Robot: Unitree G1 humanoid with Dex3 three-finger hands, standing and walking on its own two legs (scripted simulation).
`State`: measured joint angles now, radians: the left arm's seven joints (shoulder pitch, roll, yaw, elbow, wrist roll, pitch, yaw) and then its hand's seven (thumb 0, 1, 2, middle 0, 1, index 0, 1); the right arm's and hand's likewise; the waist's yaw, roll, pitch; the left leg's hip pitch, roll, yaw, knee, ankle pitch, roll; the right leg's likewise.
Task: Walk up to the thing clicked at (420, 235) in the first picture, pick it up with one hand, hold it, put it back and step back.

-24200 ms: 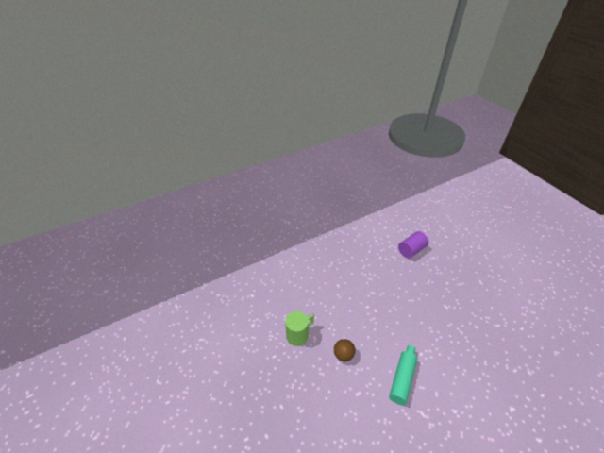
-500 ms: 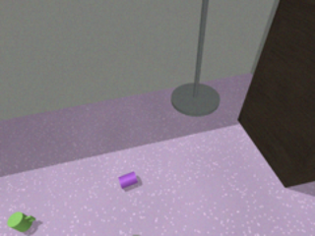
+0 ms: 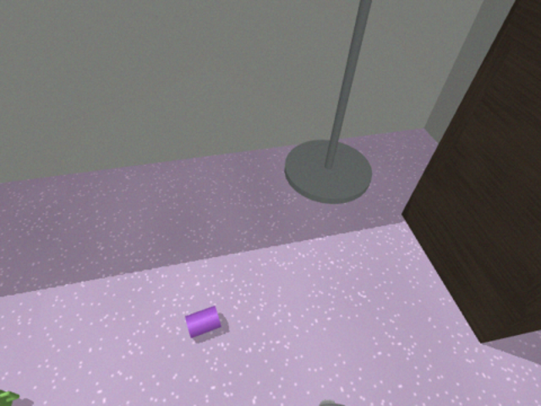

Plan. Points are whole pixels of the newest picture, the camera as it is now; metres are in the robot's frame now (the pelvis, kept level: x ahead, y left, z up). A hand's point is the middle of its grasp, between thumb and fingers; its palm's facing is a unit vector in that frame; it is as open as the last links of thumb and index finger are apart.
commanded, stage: walk up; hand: left
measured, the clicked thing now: (203, 321) +0.55 +0.23 -0.72
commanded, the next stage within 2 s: none
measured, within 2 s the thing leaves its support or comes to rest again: neither
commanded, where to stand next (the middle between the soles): +0.10 +0.00 m, yaw +0 degrees
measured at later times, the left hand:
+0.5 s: hand out of the picture +0.09 +0.25 -0.15, palm faces -0.02 -0.94 -0.33, open 7.4 cm
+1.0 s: hand out of the picture +0.10 +0.25 -0.14, palm faces +0.02 -0.93 -0.36, open 7.4 cm
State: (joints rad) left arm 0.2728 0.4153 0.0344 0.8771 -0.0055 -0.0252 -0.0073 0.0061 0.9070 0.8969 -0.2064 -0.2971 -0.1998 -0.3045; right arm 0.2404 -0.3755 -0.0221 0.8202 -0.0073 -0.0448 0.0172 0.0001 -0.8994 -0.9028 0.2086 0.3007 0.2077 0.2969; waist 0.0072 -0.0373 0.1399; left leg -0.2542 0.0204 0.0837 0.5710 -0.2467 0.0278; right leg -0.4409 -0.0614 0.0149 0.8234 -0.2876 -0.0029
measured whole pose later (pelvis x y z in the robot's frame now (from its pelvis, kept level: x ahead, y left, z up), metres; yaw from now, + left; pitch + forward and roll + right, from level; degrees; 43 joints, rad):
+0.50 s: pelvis -0.01 -0.01 +0.00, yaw -1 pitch -3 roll +1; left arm 0.13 0.37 0.02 1.02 0.02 0.00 -0.02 0.01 0.90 0.90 -0.21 -0.30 -0.20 -0.30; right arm 0.23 -0.37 -0.01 1.07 -0.02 0.00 0.02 0.00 -0.90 -0.90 0.21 0.30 0.21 0.30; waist 0.01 -0.03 0.04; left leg -0.17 0.01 0.02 0.55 -0.32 -0.01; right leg -0.33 -0.04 0.00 0.54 -0.19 0.00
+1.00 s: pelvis +0.03 -0.01 +0.01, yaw +1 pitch -2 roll +0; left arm 0.10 0.34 0.01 1.15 0.01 -0.01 -0.01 0.01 0.91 0.90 -0.21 -0.30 -0.20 -0.30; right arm 0.10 -0.36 -0.02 1.10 0.00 -0.02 0.00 0.00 -0.90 -0.90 0.21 0.30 0.21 0.30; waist 0.02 0.03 0.05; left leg -0.06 0.02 -0.01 0.40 -0.30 -0.02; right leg -0.24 -0.03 -0.03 0.44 -0.17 0.01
